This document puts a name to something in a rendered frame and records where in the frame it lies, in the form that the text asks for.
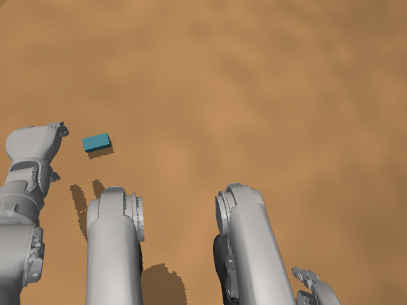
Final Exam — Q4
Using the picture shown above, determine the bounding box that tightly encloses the left robot hand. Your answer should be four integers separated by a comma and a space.
6, 121, 69, 183

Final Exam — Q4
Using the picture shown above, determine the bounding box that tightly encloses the small box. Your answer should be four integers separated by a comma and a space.
82, 133, 111, 153

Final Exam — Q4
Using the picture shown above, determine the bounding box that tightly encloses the right robot foot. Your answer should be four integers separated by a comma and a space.
213, 234, 239, 305

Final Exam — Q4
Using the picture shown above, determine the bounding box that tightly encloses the right robot hand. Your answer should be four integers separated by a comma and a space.
291, 268, 341, 305

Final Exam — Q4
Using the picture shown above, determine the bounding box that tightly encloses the left robot arm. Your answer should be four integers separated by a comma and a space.
0, 157, 51, 305

